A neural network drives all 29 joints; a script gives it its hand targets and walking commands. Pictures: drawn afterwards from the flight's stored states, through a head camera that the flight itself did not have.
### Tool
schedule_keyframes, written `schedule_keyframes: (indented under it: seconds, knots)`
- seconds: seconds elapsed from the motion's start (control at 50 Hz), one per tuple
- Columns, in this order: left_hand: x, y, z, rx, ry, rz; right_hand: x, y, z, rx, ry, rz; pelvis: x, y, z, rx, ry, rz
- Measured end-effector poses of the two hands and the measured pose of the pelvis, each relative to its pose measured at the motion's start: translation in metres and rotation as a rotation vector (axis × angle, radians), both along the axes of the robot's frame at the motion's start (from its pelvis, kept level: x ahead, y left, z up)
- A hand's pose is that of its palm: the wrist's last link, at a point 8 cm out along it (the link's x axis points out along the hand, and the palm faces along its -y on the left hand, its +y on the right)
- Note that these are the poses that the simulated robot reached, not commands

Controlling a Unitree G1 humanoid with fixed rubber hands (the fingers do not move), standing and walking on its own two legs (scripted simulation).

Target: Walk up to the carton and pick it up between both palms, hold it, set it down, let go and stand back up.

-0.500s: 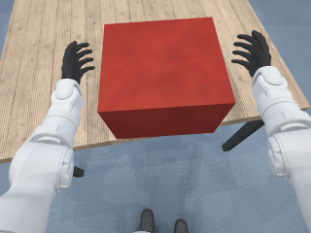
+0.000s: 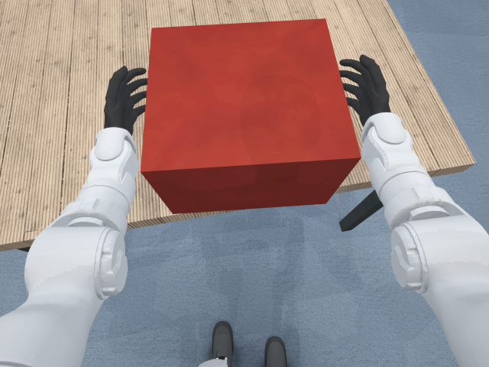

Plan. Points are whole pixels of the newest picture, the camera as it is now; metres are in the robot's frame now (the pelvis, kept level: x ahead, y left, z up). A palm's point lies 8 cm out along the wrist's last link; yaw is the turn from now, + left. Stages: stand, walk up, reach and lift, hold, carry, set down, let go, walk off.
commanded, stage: reach and lift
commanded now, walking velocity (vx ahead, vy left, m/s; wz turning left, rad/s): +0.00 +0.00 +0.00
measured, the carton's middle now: (244, 121) +0.52 +0.03 -0.02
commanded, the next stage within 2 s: none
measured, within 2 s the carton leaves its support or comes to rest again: leaves its support in 1.96 s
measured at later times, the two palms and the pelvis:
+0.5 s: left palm (123, 121) +0.47 +0.22 +0.04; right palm (370, 114) +0.49 -0.16 +0.05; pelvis +0.03 +0.00 +0.01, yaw +4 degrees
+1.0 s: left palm (122, 125) +0.47 +0.22 +0.04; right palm (370, 116) +0.49 -0.16 +0.05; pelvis +0.03 +0.00 +0.01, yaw +4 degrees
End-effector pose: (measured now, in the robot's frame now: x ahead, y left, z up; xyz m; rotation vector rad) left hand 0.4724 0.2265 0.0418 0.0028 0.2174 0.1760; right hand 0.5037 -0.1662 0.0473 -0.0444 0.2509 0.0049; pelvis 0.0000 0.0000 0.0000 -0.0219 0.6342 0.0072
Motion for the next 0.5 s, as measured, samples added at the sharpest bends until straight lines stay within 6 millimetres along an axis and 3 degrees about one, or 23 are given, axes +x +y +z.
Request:
schedule_keyframes:
  seconds: [0.24, 0.5]
  knots:
    - [0.000, -0.002, -0.003, -0.020, -0.018, 0.023, -0.006, 0.004, -0.001, -0.017, -0.015, -0.019, 0.004, 0.007, 0.005, -0.002, -0.033, 0.027]
    - [0.000, -0.004, 0.001, 0.054, -0.014, 0.015, -0.009, 0.003, -0.001, -0.063, -0.029, 0.004, 0.029, 0.003, 0.013, 0.016, -0.133, 0.061]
